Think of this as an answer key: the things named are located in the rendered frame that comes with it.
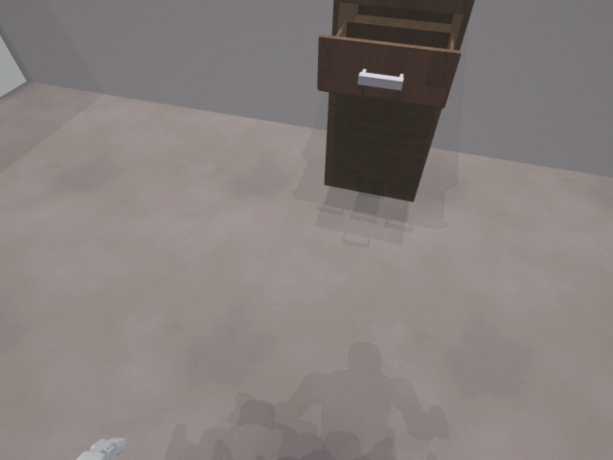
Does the cabinet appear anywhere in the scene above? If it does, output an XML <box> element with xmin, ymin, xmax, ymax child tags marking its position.
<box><xmin>325</xmin><ymin>0</ymin><xmax>475</xmax><ymax>202</ymax></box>

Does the drawer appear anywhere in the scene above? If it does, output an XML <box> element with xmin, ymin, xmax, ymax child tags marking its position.
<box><xmin>317</xmin><ymin>20</ymin><xmax>462</xmax><ymax>109</ymax></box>

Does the robot left hand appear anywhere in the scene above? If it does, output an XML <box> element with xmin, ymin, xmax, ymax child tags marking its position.
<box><xmin>77</xmin><ymin>438</ymin><xmax>127</xmax><ymax>460</ymax></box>

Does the handle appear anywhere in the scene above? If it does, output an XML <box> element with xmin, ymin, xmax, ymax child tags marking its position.
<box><xmin>357</xmin><ymin>69</ymin><xmax>404</xmax><ymax>90</ymax></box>

